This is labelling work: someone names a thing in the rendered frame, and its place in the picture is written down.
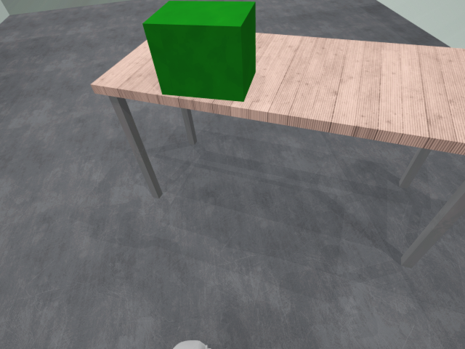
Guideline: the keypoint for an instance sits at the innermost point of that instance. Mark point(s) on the carton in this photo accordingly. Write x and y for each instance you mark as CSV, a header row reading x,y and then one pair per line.
x,y
204,49

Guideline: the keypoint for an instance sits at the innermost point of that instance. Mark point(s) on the table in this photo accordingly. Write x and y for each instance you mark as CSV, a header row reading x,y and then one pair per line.
x,y
396,93

